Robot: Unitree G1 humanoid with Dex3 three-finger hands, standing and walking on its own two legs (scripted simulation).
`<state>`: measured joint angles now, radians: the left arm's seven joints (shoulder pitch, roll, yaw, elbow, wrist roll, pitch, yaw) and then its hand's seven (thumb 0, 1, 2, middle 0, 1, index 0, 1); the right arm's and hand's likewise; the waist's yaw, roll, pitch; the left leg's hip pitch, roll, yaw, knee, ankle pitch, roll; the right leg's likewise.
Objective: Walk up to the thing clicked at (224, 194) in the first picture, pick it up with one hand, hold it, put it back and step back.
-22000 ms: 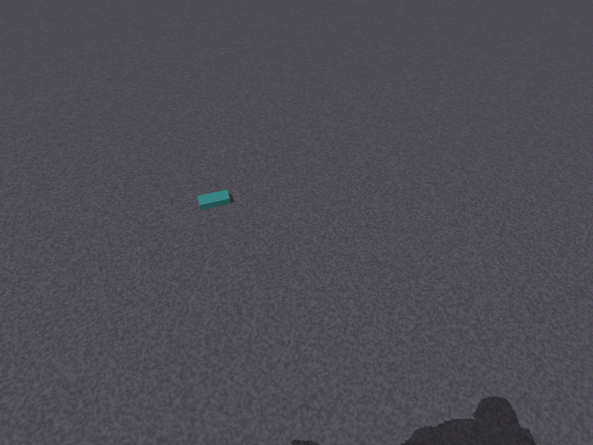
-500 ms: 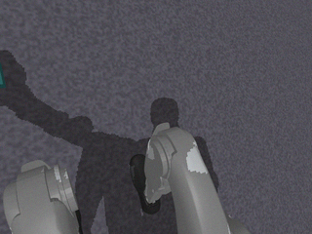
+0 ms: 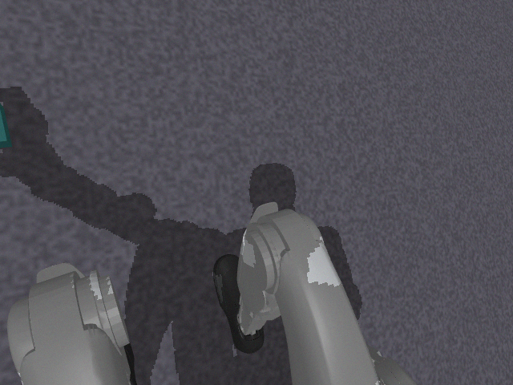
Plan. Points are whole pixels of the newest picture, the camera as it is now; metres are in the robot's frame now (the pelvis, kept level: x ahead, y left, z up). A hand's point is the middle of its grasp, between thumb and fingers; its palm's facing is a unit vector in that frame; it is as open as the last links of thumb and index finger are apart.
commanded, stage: rise first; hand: left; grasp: from above
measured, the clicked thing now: out of the picture +0.54 +0.33 -0.31
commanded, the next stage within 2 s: approach in 0.68 s
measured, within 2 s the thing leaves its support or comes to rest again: neither
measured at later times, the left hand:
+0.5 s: hand out of the picture +0.50 +0.36 -0.18, palm faces -0.48 -0.08 -0.87, open 13.7 cm
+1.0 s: hand out of the picture +0.51 +0.35 -0.18, palm faces -0.46 -0.07 -0.89, open 13.5 cm
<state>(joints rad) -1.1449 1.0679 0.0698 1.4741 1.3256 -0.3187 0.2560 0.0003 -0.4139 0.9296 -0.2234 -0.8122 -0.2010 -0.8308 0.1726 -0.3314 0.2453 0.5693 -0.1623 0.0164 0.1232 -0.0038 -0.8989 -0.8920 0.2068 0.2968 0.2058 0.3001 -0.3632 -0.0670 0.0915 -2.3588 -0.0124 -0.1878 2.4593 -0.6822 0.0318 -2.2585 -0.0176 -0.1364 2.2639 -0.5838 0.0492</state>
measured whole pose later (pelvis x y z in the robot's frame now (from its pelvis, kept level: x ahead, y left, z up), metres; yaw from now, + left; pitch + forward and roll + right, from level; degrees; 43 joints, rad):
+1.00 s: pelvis +0.00 +0.00 +0.00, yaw +0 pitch +33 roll -15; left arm -1.21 1.06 0.01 1.47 1.32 -0.29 0.24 0.00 -0.42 0.92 -0.22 -0.86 -0.20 -0.87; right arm 0.18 -0.32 0.25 0.57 -0.17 0.01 0.12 0.00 -0.91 -0.89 0.21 0.30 0.21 0.30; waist -0.37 -0.07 0.08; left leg -2.37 -0.01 -0.18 2.45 -0.68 0.04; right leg -2.27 -0.02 -0.13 2.26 -0.59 0.05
